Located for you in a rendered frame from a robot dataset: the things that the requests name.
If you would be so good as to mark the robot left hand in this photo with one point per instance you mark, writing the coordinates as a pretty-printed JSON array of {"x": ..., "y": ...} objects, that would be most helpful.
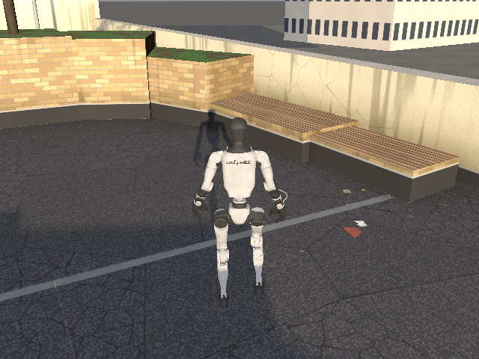
[{"x": 196, "y": 208}]

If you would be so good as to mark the right robot forearm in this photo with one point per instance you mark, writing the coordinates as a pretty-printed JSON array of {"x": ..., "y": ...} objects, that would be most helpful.
[{"x": 276, "y": 197}]

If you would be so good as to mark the left robot upper arm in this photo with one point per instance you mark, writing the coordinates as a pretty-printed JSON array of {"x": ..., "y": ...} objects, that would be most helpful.
[{"x": 215, "y": 157}]

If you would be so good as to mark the robot right hand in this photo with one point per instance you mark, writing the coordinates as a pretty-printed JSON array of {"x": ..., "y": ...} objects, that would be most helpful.
[{"x": 278, "y": 211}]

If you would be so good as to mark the left robot thigh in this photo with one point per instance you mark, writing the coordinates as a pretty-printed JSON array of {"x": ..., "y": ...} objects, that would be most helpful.
[{"x": 221, "y": 219}]

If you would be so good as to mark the right robot upper arm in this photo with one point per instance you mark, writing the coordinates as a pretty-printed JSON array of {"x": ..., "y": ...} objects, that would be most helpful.
[{"x": 266, "y": 169}]

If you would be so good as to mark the robot left foot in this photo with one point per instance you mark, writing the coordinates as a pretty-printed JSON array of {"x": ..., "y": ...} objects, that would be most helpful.
[{"x": 223, "y": 301}]

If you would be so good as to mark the left robot forearm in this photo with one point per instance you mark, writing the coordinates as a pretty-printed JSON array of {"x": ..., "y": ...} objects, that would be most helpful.
[{"x": 200, "y": 196}]

